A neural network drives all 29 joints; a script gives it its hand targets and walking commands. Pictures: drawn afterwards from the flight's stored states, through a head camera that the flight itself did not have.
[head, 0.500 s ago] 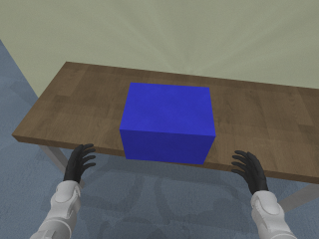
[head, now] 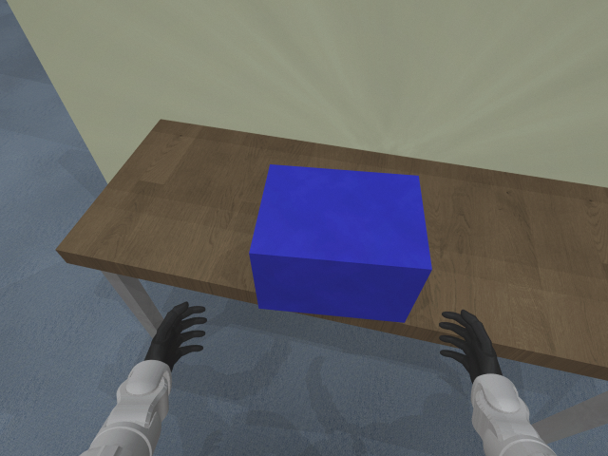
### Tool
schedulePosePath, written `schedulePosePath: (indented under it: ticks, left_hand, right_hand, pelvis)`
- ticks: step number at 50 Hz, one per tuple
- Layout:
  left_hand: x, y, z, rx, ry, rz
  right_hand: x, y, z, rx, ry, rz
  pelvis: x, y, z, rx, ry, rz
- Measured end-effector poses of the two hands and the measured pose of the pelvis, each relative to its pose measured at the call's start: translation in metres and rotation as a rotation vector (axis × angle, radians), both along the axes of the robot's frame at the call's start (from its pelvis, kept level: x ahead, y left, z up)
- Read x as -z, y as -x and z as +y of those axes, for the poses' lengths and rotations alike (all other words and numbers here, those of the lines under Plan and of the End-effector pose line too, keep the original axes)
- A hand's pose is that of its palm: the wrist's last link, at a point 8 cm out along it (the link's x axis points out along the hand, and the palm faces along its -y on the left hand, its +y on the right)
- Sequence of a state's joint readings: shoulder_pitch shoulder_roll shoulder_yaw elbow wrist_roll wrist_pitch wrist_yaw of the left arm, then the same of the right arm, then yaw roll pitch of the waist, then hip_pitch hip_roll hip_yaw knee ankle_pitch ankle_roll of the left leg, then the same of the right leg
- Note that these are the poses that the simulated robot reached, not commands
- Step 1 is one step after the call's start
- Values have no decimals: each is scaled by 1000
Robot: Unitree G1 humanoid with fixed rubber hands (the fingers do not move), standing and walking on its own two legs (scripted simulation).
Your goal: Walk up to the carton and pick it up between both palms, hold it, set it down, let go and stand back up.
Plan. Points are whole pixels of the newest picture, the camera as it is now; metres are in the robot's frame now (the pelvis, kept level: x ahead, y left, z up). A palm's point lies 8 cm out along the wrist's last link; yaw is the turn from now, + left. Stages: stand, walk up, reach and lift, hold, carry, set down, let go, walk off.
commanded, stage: set down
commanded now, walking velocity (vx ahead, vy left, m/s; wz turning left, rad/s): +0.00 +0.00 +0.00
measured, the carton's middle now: (337, 243) +0.46 -0.02 -0.05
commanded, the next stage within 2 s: let go in 1.14 s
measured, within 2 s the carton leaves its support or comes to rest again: neither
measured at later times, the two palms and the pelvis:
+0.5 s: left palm (149, 326) +0.27 +0.24 +0.00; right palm (484, 356) +0.25 -0.21 -0.01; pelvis +0.01 +0.01 +0.00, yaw -2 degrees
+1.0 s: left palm (152, 381) +0.21 +0.23 -0.04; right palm (496, 427) +0.18 -0.23 -0.07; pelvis +0.01 +0.00 +0.01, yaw -3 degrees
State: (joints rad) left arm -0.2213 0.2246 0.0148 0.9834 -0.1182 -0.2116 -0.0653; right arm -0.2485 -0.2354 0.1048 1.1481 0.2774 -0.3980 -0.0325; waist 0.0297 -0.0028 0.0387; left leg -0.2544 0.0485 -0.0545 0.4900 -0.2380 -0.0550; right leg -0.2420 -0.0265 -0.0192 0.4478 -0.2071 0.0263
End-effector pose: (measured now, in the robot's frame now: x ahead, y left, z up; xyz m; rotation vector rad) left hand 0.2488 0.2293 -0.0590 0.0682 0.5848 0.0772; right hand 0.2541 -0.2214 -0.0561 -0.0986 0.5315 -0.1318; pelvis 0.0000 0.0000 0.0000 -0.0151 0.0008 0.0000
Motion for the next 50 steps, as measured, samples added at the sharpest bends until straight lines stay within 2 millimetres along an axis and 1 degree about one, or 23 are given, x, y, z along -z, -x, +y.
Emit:
schedulePosePath:
  ticks: [2,4,6,7,8,9,10,12,16,18,20,22,24,25,28,31,34,37,39,41,43,47,50]
  left_hand:
    - [29,40,-1,-5,-4,132]
    - [48,80,-4,-7,-6,246]
    - [58,115,-7,-9,-9,340]
    - [59,127,-7,-13,-14,369]
    - [60,137,-7,-12,-24,398]
    - [59,141,-5,-20,-28,409]
    - [55,138,-3,-38,-33,386]
    - [41,117,3,-53,-56,283]
    - [-4,45,11,-24,-102,15]
    - [-26,15,14,-11,-109,-70]
    - [-43,-7,15,-5,-99,-110]
    - [-57,-18,13,-8,-63,-144]
    - [-63,-21,9,-5,-30,-159]
    - [-61,-19,7,0,-20,-147]
    - [-39,-2,0,10,4,-54]
    - [-3,33,-7,4,23,98]
    - [30,76,-14,-9,19,271]
    - [41,106,-16,-32,-5,358]
    - [40,114,-14,-39,-38,372]
    - [32,110,-10,-41,-73,338]
    - [20,96,-4,-34,-108,280]
    - [-2,58,3,-8,-152,178]
    - [-15,36,0,20,-150,152]
  right_hand:
    - [25,44,-5,15,8,118]
    - [42,86,-8,28,10,210]
    - [51,122,-8,37,9,284]
    - [53,136,-8,41,8,306]
    - [54,147,-8,34,12,328]
    - [53,153,-8,30,11,338]
    - [49,154,-7,33,7,319]
    - [36,140,-7,20,6,230]
    - [-1,80,-2,-43,11,-22]
    - [-18,50,2,-67,8,-107]
    - [-31,27,6,-82,8,-142]
    - [-41,12,10,-82,10,-158]
    - [-47,3,13,-76,13,-160]
    - [-47,0,15,-74,15,-147]
    - [-36,4,17,-69,29,-75]
    - [-17,23,15,-47,40,16]
    - [7,53,9,-26,49,145]
    - [25,80,3,-22,53,244]
    - [32,93,-1,-23,50,279]
    - [33,97,-3,-27,44,269]
    - [31,95,-5,-35,36,228]
    - [23,80,-6,-51,16,124]
    - [16,70,-6,-54,11,77]
  pelvis:
    - [-1,0,-1,8,1,-23]
    - [-2,0,-2,18,2,-38]
    - [-2,0,-2,29,4,-45]
    - [-2,0,-2,34,4,-43]
    - [-2,1,-2,39,5,-44]
    - [-2,1,-2,44,4,-39]
    - [-2,1,-2,47,2,-27]
    - [-1,3,-1,52,-3,-7]
    - [1,4,1,57,-16,8]
    - [1,3,3,57,-20,0]
    - [0,1,6,54,-23,-20]
    - [-2,-3,8,49,-23,-40]
    - [-4,-7,10,41,-21,-58]
    - [-4,-9,11,38,-20,-67]
    - [-6,-13,13,33,-15,-89]
    - [-7,-16,13,32,-9,-100]
    - [-6,-18,12,36,-4,-100]
    - [-6,-18,10,35,0,-86]
    - [-6,-18,8,34,2,-74]
    - [-6,-17,6,34,3,-61]
    - [-6,-15,3,34,3,-48]
    - [-6,-13,-1,40,-3,-41]
    - [-7,-13,-4,49,-8,-52]
